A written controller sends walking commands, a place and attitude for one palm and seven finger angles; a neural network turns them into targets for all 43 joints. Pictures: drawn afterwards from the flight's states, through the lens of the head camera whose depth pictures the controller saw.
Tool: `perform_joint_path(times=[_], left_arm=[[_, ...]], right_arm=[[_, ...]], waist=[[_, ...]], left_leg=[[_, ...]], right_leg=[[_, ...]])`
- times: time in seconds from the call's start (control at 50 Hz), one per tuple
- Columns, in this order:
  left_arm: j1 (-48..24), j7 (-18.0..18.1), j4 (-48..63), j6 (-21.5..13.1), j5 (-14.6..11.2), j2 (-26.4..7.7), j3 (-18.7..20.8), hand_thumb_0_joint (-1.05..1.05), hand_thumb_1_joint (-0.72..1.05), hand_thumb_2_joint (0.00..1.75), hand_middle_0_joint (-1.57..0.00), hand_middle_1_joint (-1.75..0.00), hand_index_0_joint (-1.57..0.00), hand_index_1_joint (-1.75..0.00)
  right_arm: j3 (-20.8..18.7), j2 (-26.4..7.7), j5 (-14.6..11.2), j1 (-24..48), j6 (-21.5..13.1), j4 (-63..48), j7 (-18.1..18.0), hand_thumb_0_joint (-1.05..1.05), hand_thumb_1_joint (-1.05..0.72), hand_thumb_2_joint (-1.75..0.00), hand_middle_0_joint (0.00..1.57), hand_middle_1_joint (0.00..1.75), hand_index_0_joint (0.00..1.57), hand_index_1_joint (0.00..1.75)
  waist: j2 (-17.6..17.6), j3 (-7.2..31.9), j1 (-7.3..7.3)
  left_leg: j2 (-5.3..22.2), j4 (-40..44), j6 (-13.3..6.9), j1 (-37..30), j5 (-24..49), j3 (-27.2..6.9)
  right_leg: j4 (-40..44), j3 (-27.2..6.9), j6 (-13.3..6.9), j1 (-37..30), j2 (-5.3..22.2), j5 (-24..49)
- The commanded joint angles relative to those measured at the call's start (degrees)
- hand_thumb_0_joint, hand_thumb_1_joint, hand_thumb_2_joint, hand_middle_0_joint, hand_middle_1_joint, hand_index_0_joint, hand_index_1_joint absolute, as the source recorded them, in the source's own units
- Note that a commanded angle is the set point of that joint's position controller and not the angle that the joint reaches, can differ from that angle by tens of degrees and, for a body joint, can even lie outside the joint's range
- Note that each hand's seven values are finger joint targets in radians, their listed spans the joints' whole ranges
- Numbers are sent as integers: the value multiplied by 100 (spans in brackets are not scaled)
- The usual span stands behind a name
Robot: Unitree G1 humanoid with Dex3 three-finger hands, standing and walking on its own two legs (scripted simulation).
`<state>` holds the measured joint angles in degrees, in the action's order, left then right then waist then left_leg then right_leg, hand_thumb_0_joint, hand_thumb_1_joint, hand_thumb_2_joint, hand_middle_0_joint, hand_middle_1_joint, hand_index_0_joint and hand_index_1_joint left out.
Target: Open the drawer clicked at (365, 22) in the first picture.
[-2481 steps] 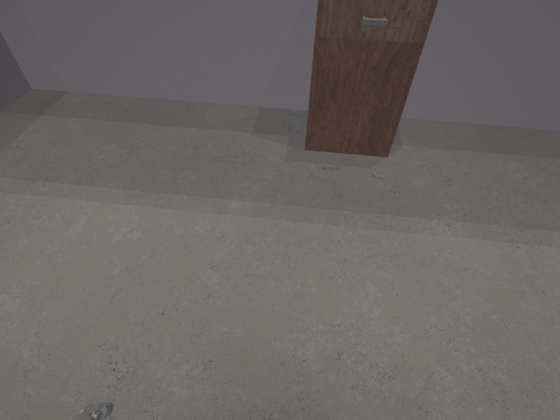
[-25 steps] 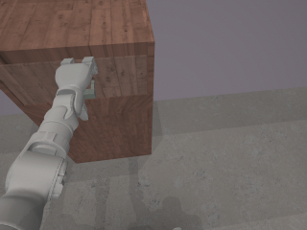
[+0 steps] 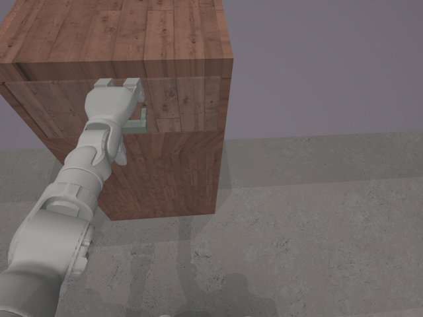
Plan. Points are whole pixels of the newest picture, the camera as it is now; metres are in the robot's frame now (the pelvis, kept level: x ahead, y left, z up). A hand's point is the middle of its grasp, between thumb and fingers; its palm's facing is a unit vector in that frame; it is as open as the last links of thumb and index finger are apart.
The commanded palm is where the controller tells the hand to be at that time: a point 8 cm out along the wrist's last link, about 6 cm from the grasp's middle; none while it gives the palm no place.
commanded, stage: move the hooked fingers above the handle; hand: left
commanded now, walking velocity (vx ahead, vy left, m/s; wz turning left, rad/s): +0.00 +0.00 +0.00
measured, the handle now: (124, 120) +0.55 +0.18 +0.00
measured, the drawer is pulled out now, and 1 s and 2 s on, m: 0.00 0.00 0.00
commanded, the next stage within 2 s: none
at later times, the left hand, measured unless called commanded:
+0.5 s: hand (121, 122) +0.50 +0.16 +0.05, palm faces -0.01 -0.05 -1.00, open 13.8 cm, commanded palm +0.48 +0.18 +0.11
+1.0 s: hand (118, 119) +0.50 +0.17 +0.05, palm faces -0.01 -0.01 -1.00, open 13.8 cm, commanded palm +0.48 +0.18 +0.11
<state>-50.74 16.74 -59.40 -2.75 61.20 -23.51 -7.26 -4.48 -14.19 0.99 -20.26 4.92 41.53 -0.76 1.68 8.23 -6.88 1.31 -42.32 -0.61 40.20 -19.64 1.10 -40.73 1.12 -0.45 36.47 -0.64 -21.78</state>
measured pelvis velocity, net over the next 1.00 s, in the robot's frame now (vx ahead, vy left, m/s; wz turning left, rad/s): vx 0.00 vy -0.01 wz -0.02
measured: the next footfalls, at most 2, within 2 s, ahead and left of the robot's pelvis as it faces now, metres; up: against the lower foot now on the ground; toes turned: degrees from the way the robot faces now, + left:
none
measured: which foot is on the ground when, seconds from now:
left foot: down 0.00-1.00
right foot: down 0.00-1.00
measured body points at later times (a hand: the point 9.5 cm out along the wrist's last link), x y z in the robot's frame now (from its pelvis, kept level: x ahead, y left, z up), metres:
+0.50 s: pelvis +0.00 +0.00 +0.00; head +0.08 -0.01 +0.44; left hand +0.49 +0.17 +0.11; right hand -0.01 -0.28 -0.13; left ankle +0.00 +0.11 -0.71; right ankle -0.03 -0.12 -0.71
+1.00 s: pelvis +0.00 -0.01 +0.00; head +0.09 -0.02 +0.44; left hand +0.50 +0.17 +0.11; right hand +0.02 -0.28 -0.13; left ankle +0.00 +0.11 -0.71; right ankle -0.03 -0.12 -0.71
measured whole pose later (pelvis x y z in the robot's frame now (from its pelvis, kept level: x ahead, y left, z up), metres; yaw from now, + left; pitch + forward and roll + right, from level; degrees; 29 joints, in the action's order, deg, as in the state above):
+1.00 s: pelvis +0.00 -0.01 +0.00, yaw -1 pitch +18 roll +0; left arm -50.9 18.8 -63.3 3.0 62.5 -24.5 -3.2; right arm -3.4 -13.8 0.4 -19.1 5.8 40.3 -1.2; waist 2.6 8.1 -7.8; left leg 2.1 -40.5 0.2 38.9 -19.1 2.2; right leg -40.4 0.0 -1.2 36.5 -1.4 -21.5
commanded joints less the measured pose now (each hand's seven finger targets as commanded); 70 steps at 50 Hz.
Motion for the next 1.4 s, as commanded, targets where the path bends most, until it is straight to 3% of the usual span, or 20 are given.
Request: perform_joint_path(times=[0.0,0.1,0.2,0.28,0.34,0.38,0.48,0.54,0.62,0.7,0.74,0.84,0.88,0.96,1.06,1.14,1.18,1.24,1.28,1.38], left_arm=[[-2701,640,623,467,164,-1449,760,0,-50,30,-30,-120,-30,-120],[-2478,511,266,1105,179,-1391,632,0,-50,30,-30,-120,-30,-120],[-2747,29,406,950,6,-1445,490,0,-50,30,-30,-120,-30,-120],[-2862,-151,1299,235,-4,-1286,390,0,-50,30,-30,-120,-30,-120],[-2774,-37,1329,-33,33,-958,203,0,-50,30,-30,-120,-30,-120],[-2815,136,1096,-19,44,-1205,441,0,-50,30,-30,-120,-30,-120],[-2583,543,643,420,119,-1682,878,0,-50,30,-30,-120,-30,-120],[-2671,553,565,738,168,-1356,545,0,-50,30,-30,-120,-30,-120],[-2684,251,901,731,19,-1283,483,0,-50,30,-30,-120,-30,-120],[-2764,-35,1127,463,-105,-765,48,0,-50,30,-30,-120,-30,-120],[-2690,-5,1131,334,-46,-1139,339,0,-50,30,-30,-120,-30,-120],[-2674,334,736,376,111,-1449,605,0,-50,30,-30,-120,-30,-120],[-2752,458,732,480,192,-1823,873,0,-50,30,-30,-120,-30,-120],[-2383,406,483,740,136,-1582,758,0,-50,30,-30,-120,-30,-120],[-2641,-29,861,604,-78,-1013,226,0,-50,30,-30,-120,-30,-120],[-2601,-182,1646,102,-146,-1014,256,0,-50,30,-30,-120,-30,-120],[-2721,-82,1761,-71,-107,-949,226,0,-50,30,-30,-120,-30,-120],[-2403,277,1322,33,64,-1355,669,0,-50,30,-30,-120,-30,-120],[-2423,514,1129,226,133,-1550,851,0,-50,30,-30,-120,-30,-120],[-2319,619,476,945,184,-1608,825,0,-50,30,-30,-120,-30,-120]], right_arm=[[-203,-877,5,-734,-24,-322,50,0,-90,-90,20,30,20,30],[-189,-908,-62,-631,87,-484,71,0,-90,-90,20,30,20,30],[-164,-943,-123,-639,103,-541,-106,0,-90,-90,20,30,20,30],[-232,-873,-63,-693,7,-540,-182,0,-90,-90,20,30,20,30],[-252,-823,-41,-747,-38,-429,-157,0,-90,-90,20,30,20,30],[-236,-853,-43,-799,-47,-349,-121,0,-90,-90,20,30,20,30],[-194,-885,-31,-746,-11,-342,-37,0,-90,-90,20,30,20,30],[-203,-888,-60,-678,11,-382,1,0,-90,-90,20,30,20,30],[-260,-898,-71,-667,26,-436,-25,0,-90,-90,20,30,20,30],[-289,-886,-85,-668,13,-378,-84,0,-90,-90,20,30,20,30],[-257,-893,-82,-651,14,-366,-125,0,-90,-90,20,30,20,30],[-164,-854,-94,-584,-16,-361,-133,0,-90,-90,20,30,20,30],[-150,-867,-70,-589,-18,-394,-125,0,-90,-90,20,30,20,30],[-171,-847,-66,-583,3,-479,-86,0,-90,-90,20,30,20,30],[-240,-885,-101,-623,-4,-448,-112,0,-90,-90,20,30,20,30],[-288,-853,-55,-628,-14,-448,-152,0,-90,-90,20,30,20,30],[-289,-821,-43,-658,-35,-387,-129,0,-90,-90,20,30,20,30],[-256,-824,-45,-621,-6,-324,-88,0,-90,-90,20,30,20,30],[-224,-825,-37,-574,7,-334,-51,0,-90,-90,20,30,20,30],[-184,-867,-81,-472,46,-418,-15,0,-90,-90,20,30,20,30]], waist=[[414,2282,-4],[21,2380,27],[-416,2160,-170],[218,2509,-146],[430,2158,-194],[240,1935,-186],[177,2251,-7],[240,2238,-48],[166,2703,-63],[47,2249,-257],[33,2121,-182],[52,1710,-116],[193,2103,-12],[-2,2501,52],[-276,2380,-239],[106,2589,-115],[309,2366,-141],[296,2010,-19],[244,2082,41],[-2,2232,94]], left_leg=[[-188,110,-121,-1901,2734,3],[-190,186,-146,-1679,2603,162],[-217,344,-243,-1589,2087,175],[-190,265,-242,-2200,2449,93],[-148,190,-196,-2313,2448,13],[-151,224,-192,-2044,2257,-10],[-222,202,-176,-1643,2362,115],[-225,247,-160,-1652,2259,163],[-206,235,-194,-2053,2590,173],[-192,272,-228,-2217,2492,92],[-216,312,-233,-2062,2320,78],[-242,356,-202,-1600,1971,117],[-255,314,-188,-1573,2131,158],[-269,225,-181,-1635,2514,244],[-237,243,-239,-1881,2502,221],[-262,216,-247,-2273,2819,125],[-235,187,-225,-2351,2862,71],[-224,211,-177,-2062,2692,41],[-244,225,-163,-1851,2610,90],[-254,324,-159,-1613,2322,231]], right_leg=[[189,122,-176,-415,-304,2281],[287,60,-110,-916,-280,2583],[536,-49,-36,-1153,-221,2491],[518,-91,-77,-954,-239,2492],[496,-10,-111,-416,-281,2138],[475,23,-124,-388,-290,1993],[353,-6,-127,-815,-266,2382],[398,10,-119,-805,-267,2327],[460,-59,-78,-1164,-254,2769],[597,-48,-58,-855,-262,2609],[594,-69,-73,-900,-249,2480],[541,-50,-100,-751,-227,2170],[436,-74,-103,-967,-213,2361],[387,-70,-82,-1331,-220,2917],[560,-120,-10,-1324,-193,3101],[512,-132,-36,-1258,-217,3175],[500,-84,-65,-944,-239,2925],[417,1,-129,-732,-266,2565],[359,13,-140,-851,-264,2571],[408,-12,-105,-1155,-243,2559]])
